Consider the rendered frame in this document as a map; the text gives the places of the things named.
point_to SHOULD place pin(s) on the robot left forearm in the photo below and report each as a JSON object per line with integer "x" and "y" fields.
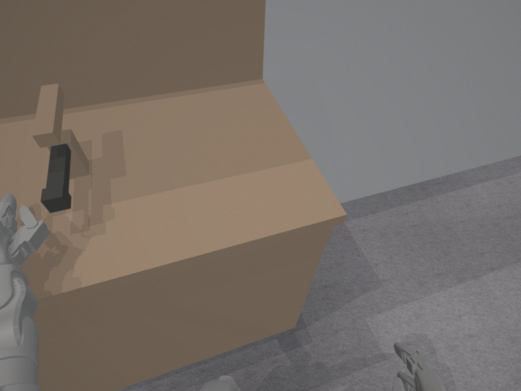
{"x": 18, "y": 332}

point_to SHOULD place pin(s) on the tap lever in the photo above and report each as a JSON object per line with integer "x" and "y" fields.
{"x": 55, "y": 196}

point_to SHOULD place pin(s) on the robot right hand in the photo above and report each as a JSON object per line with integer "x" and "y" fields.
{"x": 424, "y": 378}

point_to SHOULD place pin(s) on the robot left shin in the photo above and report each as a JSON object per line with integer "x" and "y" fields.
{"x": 227, "y": 378}

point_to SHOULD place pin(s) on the counter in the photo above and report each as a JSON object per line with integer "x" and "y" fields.
{"x": 198, "y": 218}

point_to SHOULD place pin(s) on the robot left hand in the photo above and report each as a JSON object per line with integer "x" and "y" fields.
{"x": 16, "y": 245}

